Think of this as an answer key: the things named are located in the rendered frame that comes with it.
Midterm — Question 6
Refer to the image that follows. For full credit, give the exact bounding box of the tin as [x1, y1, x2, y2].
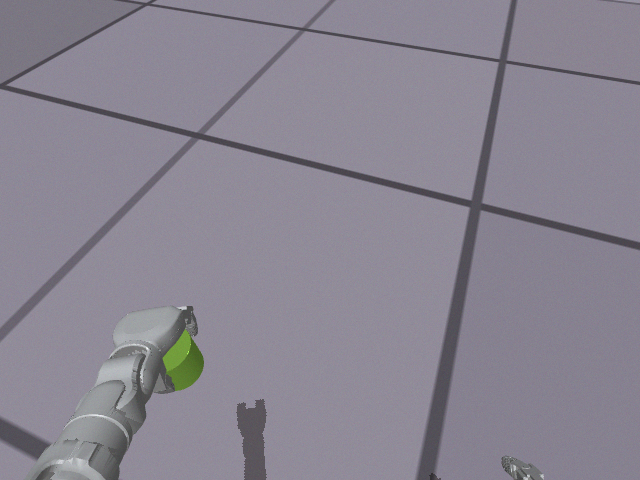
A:
[163, 329, 204, 391]

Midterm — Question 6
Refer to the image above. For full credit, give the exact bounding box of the right robot hand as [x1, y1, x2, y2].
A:
[501, 456, 544, 480]

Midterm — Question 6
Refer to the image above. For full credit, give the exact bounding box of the left robot arm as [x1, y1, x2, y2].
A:
[24, 340, 163, 480]

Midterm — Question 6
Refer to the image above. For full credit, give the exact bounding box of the left robot hand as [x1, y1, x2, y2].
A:
[113, 306, 198, 394]

